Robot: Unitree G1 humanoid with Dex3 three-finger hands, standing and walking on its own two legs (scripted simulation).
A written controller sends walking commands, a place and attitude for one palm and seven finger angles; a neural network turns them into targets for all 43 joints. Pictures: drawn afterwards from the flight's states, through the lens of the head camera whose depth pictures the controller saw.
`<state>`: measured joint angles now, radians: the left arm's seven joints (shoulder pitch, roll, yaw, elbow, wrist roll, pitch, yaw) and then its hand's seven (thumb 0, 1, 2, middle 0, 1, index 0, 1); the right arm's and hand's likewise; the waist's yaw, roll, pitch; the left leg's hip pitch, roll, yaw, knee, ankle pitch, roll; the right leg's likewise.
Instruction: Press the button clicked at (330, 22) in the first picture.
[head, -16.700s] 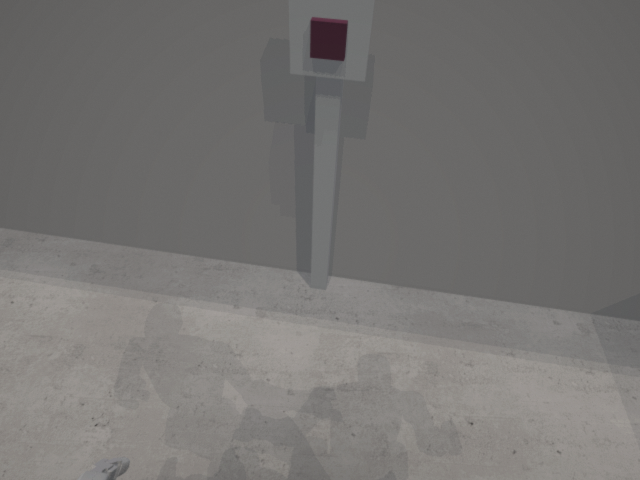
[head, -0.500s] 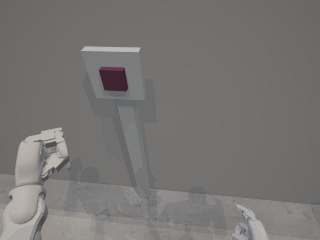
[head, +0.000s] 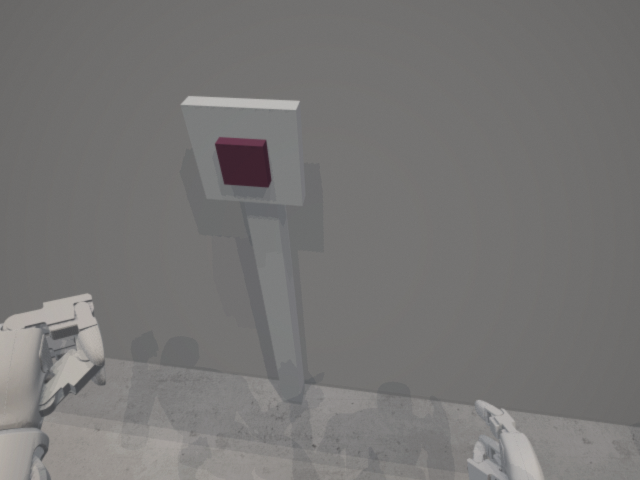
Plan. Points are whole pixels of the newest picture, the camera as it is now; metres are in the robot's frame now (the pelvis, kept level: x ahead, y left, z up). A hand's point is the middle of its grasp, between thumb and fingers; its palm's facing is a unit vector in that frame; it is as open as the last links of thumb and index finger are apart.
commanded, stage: draw the hand back to the body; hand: left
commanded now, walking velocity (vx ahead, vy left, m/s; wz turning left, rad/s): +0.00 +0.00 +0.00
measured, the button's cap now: (245, 161) +0.51 +0.19 +0.16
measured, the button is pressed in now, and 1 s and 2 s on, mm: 0 0 0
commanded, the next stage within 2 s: step back with the hand held close in 0.10 s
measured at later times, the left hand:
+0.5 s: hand (106, 361) +0.17 +0.24 +0.15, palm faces +0.28 -0.84 -0.46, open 3.1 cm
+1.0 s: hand (10, 435) +0.10 +0.27 +0.16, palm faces +0.37 -0.83 -0.43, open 3.1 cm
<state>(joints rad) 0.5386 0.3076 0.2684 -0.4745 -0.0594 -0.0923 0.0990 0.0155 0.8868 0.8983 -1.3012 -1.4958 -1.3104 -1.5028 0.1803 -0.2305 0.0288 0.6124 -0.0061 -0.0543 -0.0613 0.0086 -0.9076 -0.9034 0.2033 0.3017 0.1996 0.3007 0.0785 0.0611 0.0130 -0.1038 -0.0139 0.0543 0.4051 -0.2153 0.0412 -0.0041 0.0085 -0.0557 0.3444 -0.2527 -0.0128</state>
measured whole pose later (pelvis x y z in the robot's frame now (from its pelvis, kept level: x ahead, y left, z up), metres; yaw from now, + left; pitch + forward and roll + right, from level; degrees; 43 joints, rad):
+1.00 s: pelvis -0.09 +0.03 -0.02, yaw +0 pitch -1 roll -4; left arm 0.61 0.39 0.35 -0.61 -0.02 -0.23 0.15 0.02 0.88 0.90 -1.30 -1.50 -1.31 -1.50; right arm 0.23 -0.22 0.01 0.57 0.00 -0.04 -0.08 0.01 -0.91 -0.90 0.21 0.30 0.20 0.30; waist 0.00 0.02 0.02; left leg -0.42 -0.01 0.05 0.57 -0.14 0.09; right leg -0.34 0.02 -0.04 0.57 -0.26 0.02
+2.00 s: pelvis -0.27 +0.04 -0.01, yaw -1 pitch +0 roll +1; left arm 0.66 0.43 0.39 -0.59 -0.04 -0.22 0.13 0.01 0.88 0.90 -1.30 -1.50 -1.31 -1.50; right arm 0.24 -0.16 0.02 0.63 -0.01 -0.08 -0.05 0.01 -0.90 -0.90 0.21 0.30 0.20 0.30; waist 0.00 -0.03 -0.04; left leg -0.45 -0.02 0.01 0.91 -0.39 0.00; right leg -0.27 0.01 -0.05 0.49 -0.23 -0.07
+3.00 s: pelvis -0.28 +0.08 -0.01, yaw +3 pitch +1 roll +0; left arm 0.49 0.39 0.24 -0.26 0.01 -0.19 0.07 0.01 0.89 0.90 -1.30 -1.49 -1.31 -1.50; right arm 0.16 -0.26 -0.01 0.68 0.00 -0.12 -0.01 0.01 -0.91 -0.90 0.20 0.30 0.20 0.30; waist 0.02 0.04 -0.01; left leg -0.28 -0.02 0.00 0.51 -0.24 0.02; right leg -0.28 -0.01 -0.07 0.49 -0.21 -0.02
